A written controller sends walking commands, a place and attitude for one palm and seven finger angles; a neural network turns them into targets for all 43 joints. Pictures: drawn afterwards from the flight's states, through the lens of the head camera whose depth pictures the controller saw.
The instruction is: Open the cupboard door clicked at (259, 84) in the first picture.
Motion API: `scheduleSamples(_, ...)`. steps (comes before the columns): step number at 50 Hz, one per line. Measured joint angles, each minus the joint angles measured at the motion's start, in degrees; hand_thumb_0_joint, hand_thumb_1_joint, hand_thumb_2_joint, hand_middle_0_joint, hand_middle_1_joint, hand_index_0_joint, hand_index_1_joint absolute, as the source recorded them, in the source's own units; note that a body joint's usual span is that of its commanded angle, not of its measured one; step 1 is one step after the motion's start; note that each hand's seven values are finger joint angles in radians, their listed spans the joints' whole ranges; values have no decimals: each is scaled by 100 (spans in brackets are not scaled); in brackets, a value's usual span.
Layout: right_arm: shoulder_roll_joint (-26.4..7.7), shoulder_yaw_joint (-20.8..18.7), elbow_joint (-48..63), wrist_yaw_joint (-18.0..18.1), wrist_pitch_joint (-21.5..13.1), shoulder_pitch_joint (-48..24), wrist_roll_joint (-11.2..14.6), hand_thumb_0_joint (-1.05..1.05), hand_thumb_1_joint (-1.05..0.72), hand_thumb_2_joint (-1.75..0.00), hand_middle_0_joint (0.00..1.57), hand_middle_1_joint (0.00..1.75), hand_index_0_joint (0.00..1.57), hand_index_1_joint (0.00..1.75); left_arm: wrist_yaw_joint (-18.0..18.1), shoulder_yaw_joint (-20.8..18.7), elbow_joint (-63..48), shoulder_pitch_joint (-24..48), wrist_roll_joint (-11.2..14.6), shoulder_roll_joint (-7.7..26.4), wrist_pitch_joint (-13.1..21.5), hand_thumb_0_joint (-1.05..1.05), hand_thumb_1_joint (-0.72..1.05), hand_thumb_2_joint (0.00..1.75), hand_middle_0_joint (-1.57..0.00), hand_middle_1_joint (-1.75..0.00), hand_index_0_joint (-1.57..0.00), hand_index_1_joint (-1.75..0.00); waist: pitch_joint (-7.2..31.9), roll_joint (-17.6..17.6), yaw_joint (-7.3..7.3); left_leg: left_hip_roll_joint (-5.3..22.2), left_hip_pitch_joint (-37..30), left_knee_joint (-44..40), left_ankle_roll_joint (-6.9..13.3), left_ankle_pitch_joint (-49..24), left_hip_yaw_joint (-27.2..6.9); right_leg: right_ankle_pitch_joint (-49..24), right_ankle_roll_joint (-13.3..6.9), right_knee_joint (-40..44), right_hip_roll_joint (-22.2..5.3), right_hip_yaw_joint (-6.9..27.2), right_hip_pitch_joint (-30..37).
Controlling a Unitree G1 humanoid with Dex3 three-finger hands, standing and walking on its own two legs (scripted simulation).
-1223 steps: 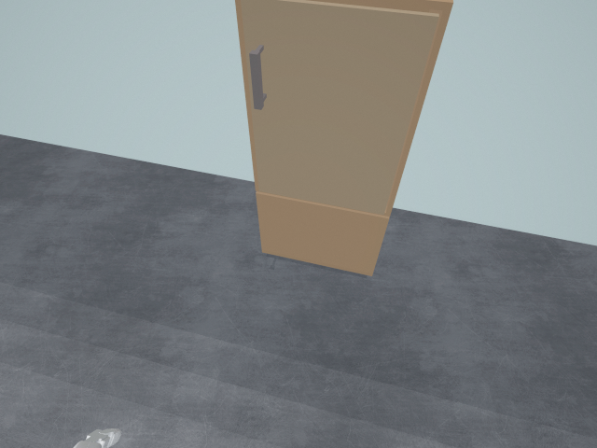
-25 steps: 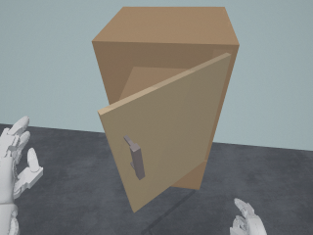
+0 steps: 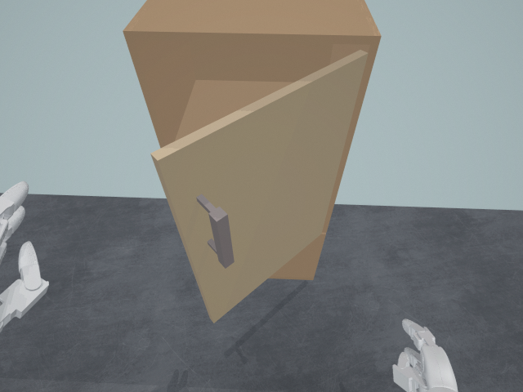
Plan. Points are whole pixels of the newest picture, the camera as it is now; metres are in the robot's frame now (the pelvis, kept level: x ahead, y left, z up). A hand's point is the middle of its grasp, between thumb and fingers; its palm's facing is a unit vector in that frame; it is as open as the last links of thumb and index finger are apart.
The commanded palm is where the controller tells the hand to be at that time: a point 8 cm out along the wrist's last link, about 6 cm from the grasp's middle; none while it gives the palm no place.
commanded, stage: step back with the hand held close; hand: left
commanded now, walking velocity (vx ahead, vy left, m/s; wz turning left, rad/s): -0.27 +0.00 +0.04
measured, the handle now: (215, 232) +0.35 +0.10 +0.04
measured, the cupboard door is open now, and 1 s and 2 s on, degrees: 44 44 44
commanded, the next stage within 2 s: stop stepping back and stand still in 0.76 s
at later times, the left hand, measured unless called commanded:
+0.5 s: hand out of the picture +0.10 +0.29 +0.15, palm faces +0.50 -0.74 -0.45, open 7.4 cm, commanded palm +0.03 +0.32 +0.18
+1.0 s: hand out of the picture +0.04 +0.25 +0.17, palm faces +0.34 -0.82 -0.46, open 7.4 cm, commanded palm -0.03 +0.30 +0.18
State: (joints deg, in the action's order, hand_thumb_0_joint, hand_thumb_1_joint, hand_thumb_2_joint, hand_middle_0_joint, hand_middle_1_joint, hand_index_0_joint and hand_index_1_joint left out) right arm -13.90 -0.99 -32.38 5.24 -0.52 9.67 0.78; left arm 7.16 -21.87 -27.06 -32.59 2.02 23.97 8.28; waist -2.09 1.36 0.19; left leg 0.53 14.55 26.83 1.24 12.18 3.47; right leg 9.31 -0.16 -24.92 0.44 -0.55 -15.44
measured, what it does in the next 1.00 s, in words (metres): walks backwards: right foot, then left foot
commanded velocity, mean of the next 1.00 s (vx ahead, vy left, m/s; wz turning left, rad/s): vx -0.24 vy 0.00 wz -0.03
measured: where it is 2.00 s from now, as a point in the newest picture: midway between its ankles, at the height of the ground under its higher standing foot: outside the picture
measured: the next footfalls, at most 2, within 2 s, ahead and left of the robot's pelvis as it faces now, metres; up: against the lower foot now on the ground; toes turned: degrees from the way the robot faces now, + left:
right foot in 0.84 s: -0.20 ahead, -0.07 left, +0.00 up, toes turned -5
left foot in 0.98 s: -0.08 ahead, +0.09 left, +0.00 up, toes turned -1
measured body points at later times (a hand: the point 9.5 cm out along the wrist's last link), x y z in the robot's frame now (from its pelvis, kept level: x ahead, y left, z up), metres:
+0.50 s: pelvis -0.09 +0.02 -0.02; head -0.07 +0.03 +0.43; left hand +0.07 +0.32 +0.18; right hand +0.10 -0.21 -0.10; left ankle +0.02 +0.11 -0.73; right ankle +0.04 -0.11 -0.74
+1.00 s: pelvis -0.18 +0.01 -0.01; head -0.17 +0.03 +0.44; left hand +0.01 +0.29 +0.19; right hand -0.01 -0.23 -0.08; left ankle -0.12 +0.09 -0.74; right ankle -0.26 -0.11 -0.74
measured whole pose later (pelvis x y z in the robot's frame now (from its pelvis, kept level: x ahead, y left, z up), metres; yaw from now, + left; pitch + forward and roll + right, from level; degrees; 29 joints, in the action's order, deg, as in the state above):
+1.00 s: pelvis -0.18 +0.01 -0.01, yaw -3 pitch +2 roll -2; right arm -11.0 1.8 -35.8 4.2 -6.7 10.6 0.0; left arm 7.4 -24.2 -32.5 -30.9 2.5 25.6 12.0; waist 1.3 -1.4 0.1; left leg -0.3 23.6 32.5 1.4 9.2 2.8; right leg 22.8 0.5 -32.3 2.0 1.5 -10.5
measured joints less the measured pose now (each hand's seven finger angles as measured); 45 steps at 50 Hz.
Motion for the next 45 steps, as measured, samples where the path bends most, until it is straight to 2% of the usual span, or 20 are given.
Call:
scheduleSamples(10,94,95,66,-15,-200,223,-23,2,-90,-90,20,30,20,30,142,-182,-170,32,-139,-36,251,2,89,90,-21,-30,-21,-30,4,-90,-1,-52,526,485,131,-75,-45,-125,85,-335,-59,-35,-423)
scheduleSamples(18,179,133,-22,-25,-431,386,-78,2,-90,-90,20,30,21,30,155,-310,-153,249,-267,-96,404,2,89,90,-21,-30,-21,-30,-109,-120,-48,-119,921,984,202,76,-144,-59,113,-817,93,225,-705)
scheduleSamples(23,160,114,-155,-83,-485,304,-108,2,-90,-90,20,30,21,30,185,-310,-258,224,-216,-229,459,2,89,90,-21,-30,-21,-30,-119,-152,39,-141,1192,1302,123,704,-105,-137,109,-861,60,259,-886)
scheduleSamples(27,126,95,-226,-94,-448,164,-101,2,-90,-90,20,30,21,30,239,-220,-395,315,-158,-201,490,2,89,90,-21,-30,-21,-30,-193,-232,15,-187,1354,1298,111,611,-86,-116,140,-908,10,273,-1057)
scheduleSamples(29,117,70,-188,-53,-474,118,-127,2,-90,-90,20,30,21,30,228,-251,-438,374,-174,-139,498,2,89,90,-21,-30,-21,-30,-257,-131,-40,-81,1409,1174,257,135,-89,529,157,-1406,149,285,-1227)
scheduleSamples(31,201,-7,-207,-47,-583,121,-153,2,-90,-90,20,30,21,30,206,-352,-511,428,-168,18,475,2,89,90,-21,-30,-21,-30,-286,-5,-100,77,1411,941,334,-641,-135,1175,147,-2631,392,296,-1345)
scheduleSamples(33,330,-33,-325,-105,-678,111,-144,2,-90,-90,20,30,21,30,217,-497,-541,392,-106,162,538,2,89,90,-21,-30,-21,-30,-219,-35,-50,143,1401,782,308,-797,-125,1550,129,-3471,503,294,-1232)
scheduleSamples(34,380,-22,-376,-135,-708,103,-149,2,-90,-90,20,30,21,30,241,-547,-543,339,-65,177,548,2,89,90,-21,-30,-21,-30,-147,-49,-13,178,1396,668,288,-818,-97,1679,122,-3613,507,255,-1087)
scheduleSamples(37,475,61,-469,-206,-776,83,-168,2,-90,-90,20,30,21,30,293,-524,-503,263,43,78,489,2,89,90,-21,-30,-21,-30,101,-42,88,288,1392,148,215,-1111,-10,2020,44,-3044,438,57,-379)
scheduleSamples(40,524,141,-465,-263,-810,7,-198,2,-90,-90,20,30,21,30,252,-382,-401,344,129,-11,438,2,89,90,-21,-30,-21,-30,285,-49,169,345,1479,-371,80,-1445,94,2124,-135,-1456,362,-127,499)
scheduleSamples(41,553,172,-430,-288,-799,-52,-203,2,-90,-90,20,30,21,30,229,-384,-405,360,151,26,452,2,89,90,-21,-30,-21,-30,321,-171,220,310,1600,-368,-15,-1350,206,2014,-266,-769,259,-40,749)
scheduleSamples(42,560,209,-403,-306,-779,-150,-203,2,-90,-90,20,30,21,30,210,-398,-424,379,149,64,497,2,89,90,-20,-30,-21,-30,326,-314,308,259,1828,-107,-169,-969,297,1775,-375,-296,129,180,811)
scheduleSamples(43,498,216,-476,-307,-748,-258,-231,1,-90,-90,20,30,21,30,179,-300,-376,445,106,-22,545,2,89,90,-20,-30,-21,-30,255,-222,359,276,1992,428,-280,-354,146,1583,-310,-310,189,257,731)
scheduleSamples(45,443,223,-618,-279,-657,-268,-206,1,-90,-90,20,30,21,30,113,-90,-343,506,17,-60,532,2,89,90,-21,-30,-21,-30,206,-221,335,72,2077,1539,-353,486,-87,1368,-114,-337,171,335,721)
